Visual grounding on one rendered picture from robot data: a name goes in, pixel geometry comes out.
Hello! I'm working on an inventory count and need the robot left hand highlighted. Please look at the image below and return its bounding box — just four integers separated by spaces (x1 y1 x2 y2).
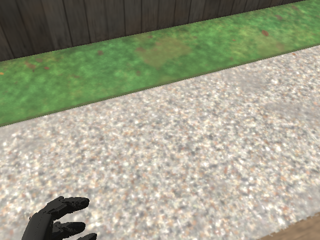
21 196 97 240

